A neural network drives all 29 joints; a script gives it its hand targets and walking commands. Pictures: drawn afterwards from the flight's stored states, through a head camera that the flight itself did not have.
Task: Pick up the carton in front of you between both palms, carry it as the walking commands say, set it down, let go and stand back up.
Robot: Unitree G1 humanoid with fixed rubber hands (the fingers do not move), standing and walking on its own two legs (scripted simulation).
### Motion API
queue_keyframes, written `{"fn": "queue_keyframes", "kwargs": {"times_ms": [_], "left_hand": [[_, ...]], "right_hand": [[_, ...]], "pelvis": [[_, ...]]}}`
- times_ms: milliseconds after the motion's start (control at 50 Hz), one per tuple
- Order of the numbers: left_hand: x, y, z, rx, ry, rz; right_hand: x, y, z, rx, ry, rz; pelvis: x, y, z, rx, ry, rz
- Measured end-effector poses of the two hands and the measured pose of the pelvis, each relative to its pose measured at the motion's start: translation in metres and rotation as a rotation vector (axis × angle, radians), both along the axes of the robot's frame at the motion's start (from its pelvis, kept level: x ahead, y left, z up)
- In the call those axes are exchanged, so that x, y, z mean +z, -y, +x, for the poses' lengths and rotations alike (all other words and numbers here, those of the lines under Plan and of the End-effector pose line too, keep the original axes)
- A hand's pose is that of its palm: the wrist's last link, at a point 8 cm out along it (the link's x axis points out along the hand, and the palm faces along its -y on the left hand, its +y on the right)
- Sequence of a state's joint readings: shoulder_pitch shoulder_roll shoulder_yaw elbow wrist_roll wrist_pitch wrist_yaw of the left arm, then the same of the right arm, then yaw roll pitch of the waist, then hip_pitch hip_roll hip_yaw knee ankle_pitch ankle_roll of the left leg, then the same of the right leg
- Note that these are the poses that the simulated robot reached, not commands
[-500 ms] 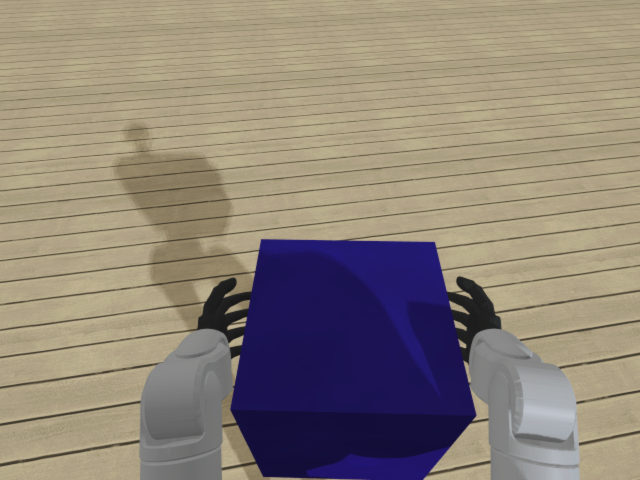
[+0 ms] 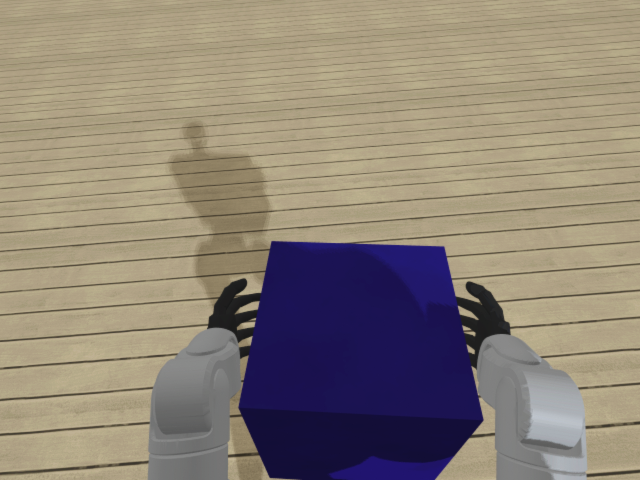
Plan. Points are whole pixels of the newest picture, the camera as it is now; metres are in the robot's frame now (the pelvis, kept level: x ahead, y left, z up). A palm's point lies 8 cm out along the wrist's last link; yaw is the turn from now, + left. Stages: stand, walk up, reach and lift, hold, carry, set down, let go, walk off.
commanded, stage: carry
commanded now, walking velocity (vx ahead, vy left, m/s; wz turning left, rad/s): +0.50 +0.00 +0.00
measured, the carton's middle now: (352, 368) +0.27 +0.00 -0.01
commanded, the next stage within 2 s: none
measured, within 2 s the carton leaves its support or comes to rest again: neither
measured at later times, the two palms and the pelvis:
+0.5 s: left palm (252, 152) +0.62 +0.17 +0.07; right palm (427, 153) +0.60 -0.13 +0.08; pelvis +0.34 +0.04 +0.00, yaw -5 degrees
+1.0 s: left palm (296, 69) +0.95 +0.12 +0.07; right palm (426, 68) +0.95 -0.18 +0.06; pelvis +0.68 -0.02 +0.00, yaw +0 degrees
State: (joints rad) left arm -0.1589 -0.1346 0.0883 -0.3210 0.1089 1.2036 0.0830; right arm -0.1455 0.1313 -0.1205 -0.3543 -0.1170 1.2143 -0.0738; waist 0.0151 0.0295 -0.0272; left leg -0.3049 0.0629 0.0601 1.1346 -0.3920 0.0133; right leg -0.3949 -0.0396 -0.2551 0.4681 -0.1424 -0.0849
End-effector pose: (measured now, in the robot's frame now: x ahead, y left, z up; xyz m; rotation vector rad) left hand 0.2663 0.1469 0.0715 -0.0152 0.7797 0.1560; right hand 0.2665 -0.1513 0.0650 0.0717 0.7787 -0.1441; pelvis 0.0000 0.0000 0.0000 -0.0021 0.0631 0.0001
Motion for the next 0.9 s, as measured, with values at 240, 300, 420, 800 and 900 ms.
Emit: {"fn": "queue_keyframes", "kwargs": {"times_ms": [240,300,420,800,900], "left_hand": [[0.034,0.006,0.151,-0.020,0.091,0.008],[0.037,0.001,0.199,-0.036,0.127,0.000],[0.012,-0.019,0.304,-0.050,0.132,-0.047],[0.033,-0.012,0.547,-0.048,0.118,-0.048],[0.013,0.011,0.625,-0.028,0.109,-0.019]], "right_hand": [[0.032,0.006,0.146,-0.008,0.091,-0.007],[0.037,0.001,0.190,-0.025,0.127,-0.012],[0.024,-0.020,0.288,-0.048,0.132,-0.048],[0.047,-0.013,0.533,-0.043,0.117,-0.054],[0.018,0.011,0.617,-0.023,0.109,-0.025]], "pelvis": [[0.018,0.000,0.155,-0.026,-0.010,0.032],[0.011,-0.008,0.202,-0.031,-0.005,0.024],[-0.016,-0.032,0.300,-0.061,0.017,0.026],[0.012,-0.021,0.543,-0.055,-0.010,-0.022],[-0.013,0.005,0.626,-0.029,0.011,-0.010]]}}
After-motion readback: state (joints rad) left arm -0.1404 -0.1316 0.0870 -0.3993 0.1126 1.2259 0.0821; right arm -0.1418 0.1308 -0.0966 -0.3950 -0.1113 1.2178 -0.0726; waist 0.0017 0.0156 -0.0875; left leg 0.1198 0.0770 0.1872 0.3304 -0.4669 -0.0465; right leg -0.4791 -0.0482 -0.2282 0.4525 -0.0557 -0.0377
